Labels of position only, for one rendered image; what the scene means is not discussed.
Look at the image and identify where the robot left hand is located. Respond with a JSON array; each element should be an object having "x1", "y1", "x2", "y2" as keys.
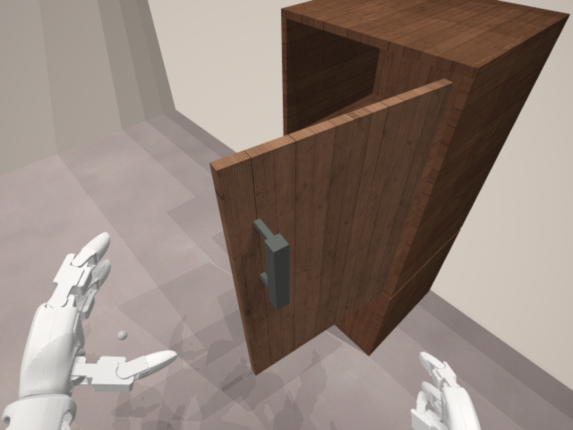
[{"x1": 19, "y1": 232, "x2": 177, "y2": 399}]

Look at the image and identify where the robot left forearm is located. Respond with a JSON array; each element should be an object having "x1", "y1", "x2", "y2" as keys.
[{"x1": 2, "y1": 394, "x2": 77, "y2": 430}]

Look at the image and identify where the handle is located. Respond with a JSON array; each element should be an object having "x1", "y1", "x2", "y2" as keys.
[{"x1": 253, "y1": 219, "x2": 289, "y2": 310}]

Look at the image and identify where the robot right hand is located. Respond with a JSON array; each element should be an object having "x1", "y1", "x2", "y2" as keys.
[{"x1": 411, "y1": 351, "x2": 481, "y2": 430}]

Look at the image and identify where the cupboard door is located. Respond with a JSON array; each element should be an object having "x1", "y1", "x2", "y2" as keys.
[{"x1": 210, "y1": 79, "x2": 453, "y2": 376}]

